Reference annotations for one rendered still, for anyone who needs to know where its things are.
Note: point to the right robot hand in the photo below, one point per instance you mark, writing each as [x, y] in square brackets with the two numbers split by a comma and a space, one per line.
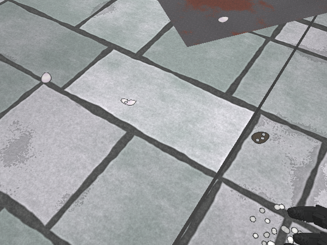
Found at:
[310, 214]

